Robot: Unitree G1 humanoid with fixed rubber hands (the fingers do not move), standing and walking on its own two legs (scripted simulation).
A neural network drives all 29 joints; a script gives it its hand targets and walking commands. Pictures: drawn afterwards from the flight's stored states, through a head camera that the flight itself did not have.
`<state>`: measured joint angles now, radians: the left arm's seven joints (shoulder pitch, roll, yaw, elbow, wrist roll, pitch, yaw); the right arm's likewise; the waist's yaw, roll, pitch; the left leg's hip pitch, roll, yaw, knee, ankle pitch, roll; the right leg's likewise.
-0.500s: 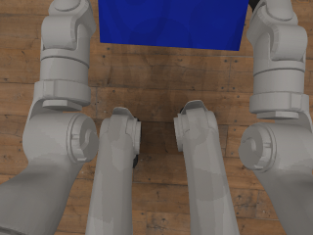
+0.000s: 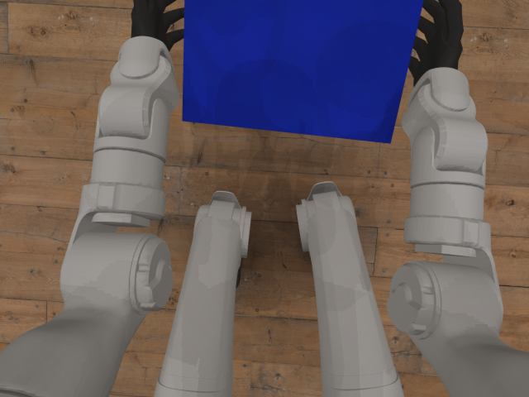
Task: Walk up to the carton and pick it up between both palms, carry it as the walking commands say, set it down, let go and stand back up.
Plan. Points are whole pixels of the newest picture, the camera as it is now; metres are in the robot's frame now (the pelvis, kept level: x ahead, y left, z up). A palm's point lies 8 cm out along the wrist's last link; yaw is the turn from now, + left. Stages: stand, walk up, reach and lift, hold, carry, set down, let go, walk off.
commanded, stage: reach and lift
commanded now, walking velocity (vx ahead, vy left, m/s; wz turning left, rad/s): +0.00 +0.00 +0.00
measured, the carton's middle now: (290, 60) +0.52 -0.04 -0.17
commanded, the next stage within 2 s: none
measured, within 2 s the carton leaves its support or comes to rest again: neither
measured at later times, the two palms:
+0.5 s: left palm out of the picture +0.51 +0.11 +0.07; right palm out of the picture +0.47 -0.20 +0.05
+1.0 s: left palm out of the picture +0.51 +0.12 +0.10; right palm out of the picture +0.47 -0.20 +0.10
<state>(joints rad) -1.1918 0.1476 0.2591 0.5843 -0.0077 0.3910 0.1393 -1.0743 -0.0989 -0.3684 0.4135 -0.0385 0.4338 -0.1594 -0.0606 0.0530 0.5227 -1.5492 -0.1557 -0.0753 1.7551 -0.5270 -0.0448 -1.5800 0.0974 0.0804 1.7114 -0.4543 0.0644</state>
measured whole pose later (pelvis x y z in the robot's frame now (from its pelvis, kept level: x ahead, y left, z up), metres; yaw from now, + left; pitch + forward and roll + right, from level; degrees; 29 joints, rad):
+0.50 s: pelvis +0.04 -0.02 +0.07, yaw +1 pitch +33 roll +3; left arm -0.99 0.05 0.43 0.91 0.24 0.41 0.09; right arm -0.92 0.03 -0.49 0.79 -0.27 0.43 -0.14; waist -0.04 0.03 -0.24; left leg -1.55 -0.14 -0.08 1.44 -0.47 -0.05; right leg -1.61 0.09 0.11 1.45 -0.41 0.03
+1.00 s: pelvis +0.12 -0.02 +0.15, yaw +0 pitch +33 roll +2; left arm -0.58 -0.02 0.29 0.67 0.15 0.29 0.09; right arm -0.49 0.15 -0.36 0.50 -0.20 0.31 -0.17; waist -0.04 0.00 -0.27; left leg -1.21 -0.11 -0.12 1.10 -0.46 -0.04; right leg -1.27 0.09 0.11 1.11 -0.41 0.00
